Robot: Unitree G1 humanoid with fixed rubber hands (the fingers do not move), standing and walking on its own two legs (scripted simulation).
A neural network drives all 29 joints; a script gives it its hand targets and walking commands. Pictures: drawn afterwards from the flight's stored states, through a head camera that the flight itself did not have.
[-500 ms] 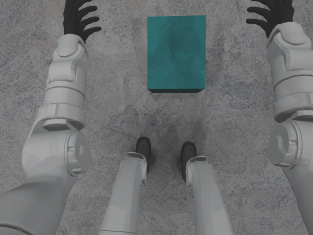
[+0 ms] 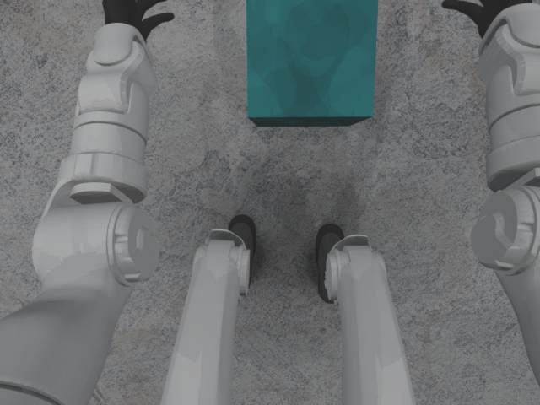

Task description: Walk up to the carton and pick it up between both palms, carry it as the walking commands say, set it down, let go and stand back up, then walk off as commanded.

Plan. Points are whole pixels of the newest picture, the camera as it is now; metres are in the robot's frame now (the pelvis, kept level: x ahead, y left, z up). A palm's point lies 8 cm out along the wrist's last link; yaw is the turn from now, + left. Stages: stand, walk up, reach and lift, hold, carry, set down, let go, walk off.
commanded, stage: reach and lift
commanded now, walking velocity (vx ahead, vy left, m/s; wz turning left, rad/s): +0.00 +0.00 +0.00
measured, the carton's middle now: (306, 54) +0.60 -0.03 -0.45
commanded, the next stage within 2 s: none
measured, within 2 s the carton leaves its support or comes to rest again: neither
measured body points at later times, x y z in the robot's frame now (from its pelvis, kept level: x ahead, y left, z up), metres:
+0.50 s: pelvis -0.02 -0.01 -0.13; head +0.35 -0.02 +0.12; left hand +0.55 +0.18 -0.29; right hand +0.56 -0.21 -0.29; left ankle +0.09 +0.12 -0.53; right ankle +0.08 -0.12 -0.53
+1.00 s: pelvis -0.02 +0.00 -0.20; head +0.37 -0.01 +0.01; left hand +0.55 +0.18 -0.40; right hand +0.56 -0.21 -0.40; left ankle +0.09 +0.12 -0.53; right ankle +0.08 -0.11 -0.53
